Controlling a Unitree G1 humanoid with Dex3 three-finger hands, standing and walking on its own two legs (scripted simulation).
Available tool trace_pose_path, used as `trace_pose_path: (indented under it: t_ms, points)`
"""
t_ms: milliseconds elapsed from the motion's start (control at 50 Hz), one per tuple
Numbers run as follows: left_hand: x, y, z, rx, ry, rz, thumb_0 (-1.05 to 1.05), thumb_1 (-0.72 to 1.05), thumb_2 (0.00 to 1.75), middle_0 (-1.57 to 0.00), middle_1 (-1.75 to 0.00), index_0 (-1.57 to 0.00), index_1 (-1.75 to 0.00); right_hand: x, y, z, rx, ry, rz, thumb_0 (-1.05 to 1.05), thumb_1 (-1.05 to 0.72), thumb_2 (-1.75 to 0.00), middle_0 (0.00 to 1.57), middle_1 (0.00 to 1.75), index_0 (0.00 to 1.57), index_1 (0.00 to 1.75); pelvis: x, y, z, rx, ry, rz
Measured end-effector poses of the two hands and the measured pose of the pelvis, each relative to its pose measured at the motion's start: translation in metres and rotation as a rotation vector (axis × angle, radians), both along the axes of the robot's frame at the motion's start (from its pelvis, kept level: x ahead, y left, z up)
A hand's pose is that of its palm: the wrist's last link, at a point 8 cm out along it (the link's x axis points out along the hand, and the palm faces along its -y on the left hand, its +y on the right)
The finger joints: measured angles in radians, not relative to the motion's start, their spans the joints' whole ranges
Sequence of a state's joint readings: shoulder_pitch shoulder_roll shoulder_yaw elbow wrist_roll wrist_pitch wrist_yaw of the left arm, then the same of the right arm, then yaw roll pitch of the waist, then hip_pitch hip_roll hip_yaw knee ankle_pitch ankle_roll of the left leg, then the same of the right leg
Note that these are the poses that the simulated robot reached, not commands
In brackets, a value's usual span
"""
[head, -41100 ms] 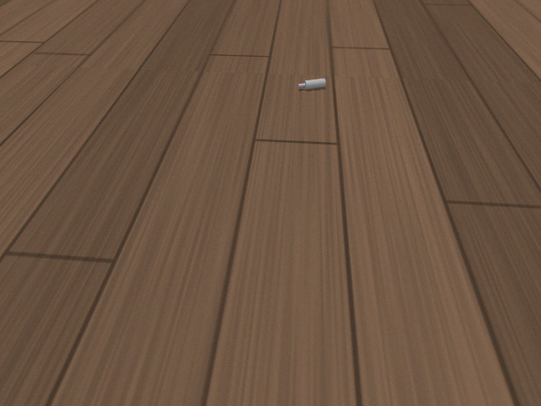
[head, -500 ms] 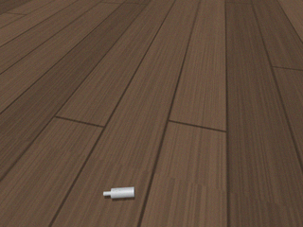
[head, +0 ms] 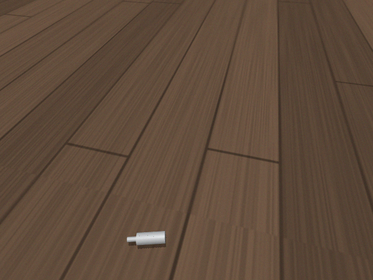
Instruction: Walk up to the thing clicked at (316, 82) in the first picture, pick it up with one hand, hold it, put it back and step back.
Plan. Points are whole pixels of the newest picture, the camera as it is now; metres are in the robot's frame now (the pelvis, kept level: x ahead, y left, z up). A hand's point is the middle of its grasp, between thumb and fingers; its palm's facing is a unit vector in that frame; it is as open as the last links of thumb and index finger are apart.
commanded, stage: stand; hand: left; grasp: from above
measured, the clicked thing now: (146, 238) +0.45 +0.25 -0.75
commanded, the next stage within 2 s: step back in 0.46 s
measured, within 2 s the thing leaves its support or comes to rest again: neither
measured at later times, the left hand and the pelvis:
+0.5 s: hand out of the picture +0.07 +0.25 -0.16, palm faces +0.01 -0.94 -0.35, open 7.4 cm; pelvis +0.00 +0.00 +0.00, yaw +0 degrees
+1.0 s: hand out of the picture +0.06 +0.29 -0.18, palm faces -0.11 -0.92 -0.37, open 7.4 cm; pelvis -0.09 +0.04 -0.02, yaw -3 degrees
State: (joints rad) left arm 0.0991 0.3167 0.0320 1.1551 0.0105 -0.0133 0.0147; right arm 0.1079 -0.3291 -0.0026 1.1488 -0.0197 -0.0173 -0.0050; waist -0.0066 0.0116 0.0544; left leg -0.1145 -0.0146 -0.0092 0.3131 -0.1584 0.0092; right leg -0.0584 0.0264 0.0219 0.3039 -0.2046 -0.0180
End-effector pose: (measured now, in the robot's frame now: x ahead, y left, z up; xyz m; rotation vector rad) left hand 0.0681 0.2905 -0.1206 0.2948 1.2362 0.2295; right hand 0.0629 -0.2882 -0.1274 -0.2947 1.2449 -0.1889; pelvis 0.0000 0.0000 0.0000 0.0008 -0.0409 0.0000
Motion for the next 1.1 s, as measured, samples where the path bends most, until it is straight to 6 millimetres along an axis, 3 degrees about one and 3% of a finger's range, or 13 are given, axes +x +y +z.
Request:
trace_pose_path:
  t_ms: [460,660,760,840,900,1100]
  points:
    - [-0.002,0.001,0.001,0.003,-0.004,-0.01,0.0,0.9,0.9,-0.2,-0.3,-0.21,-0.3,-0.001,-0.004,0.002,-0.004,-0.008,0.003,0.01,-0.9,-0.89,0.21,0.3,0.21,0.3,-0.001,-0.002,0.0,0.0,-0.003,-0.003]
    - [-0.005,0.021,-0.006,0.047,-0.027,-0.051,0.0,0.9,0.9,-0.2,-0.3,-0.21,-0.3,-0.011,-0.02,-0.001,-0.047,-0.014,-0.012,0.01,-0.9,-0.89,0.21,0.3,0.21,0.3,-0.033,0.002,-0.014,-0.012,0.014,-0.009]
    - [-0.002,0.038,-0.012,0.054,-0.055,-0.092,0.0,0.9,0.9,-0.2,-0.3,-0.21,-0.3,-0.031,-0.017,0.003,-0.087,-0.009,-0.02,0.01,-0.91,-0.89,0.2,0.3,0.21,0.3,-0.047,0.017,-0.021,0.004,0.018,-0.016]
    - [0.006,0.051,-0.022,0.049,-0.1,-0.108,0.0,0.9,0.9,-0.2,-0.3,-0.21,-0.3,-0.057,-0.007,0.003,-0.122,0.007,-0.015,0.01,-0.91,-0.89,0.2,0.3,0.21,0.3,-0.06,0.031,-0.029,0.0,0.024,-0.017]
    - [0.005,0.05,-0.022,0.047,-0.105,-0.126,0.0,0.9,0.9,-0.2,-0.3,-0.21,-0.3,-0.079,0.003,0.007,-0.119,0.023,-0.027,0.01,-0.9,-0.89,0.21,0.3,0.21,0.3,-0.072,0.034,-0.025,-0.011,0.014,-0.03]
    - [-0.035,0.038,-0.018,0.025,-0.071,-0.186,0.0,0.9,0.9,-0.2,-0.3,-0.21,-0.3,-0.128,0.01,0.009,-0.103,-0.031,-0.065,0.01,-0.9,-0.89,0.21,0.3,0.21,0.3,-0.113,0.032,-0.02,-0.024,0.013,-0.087]
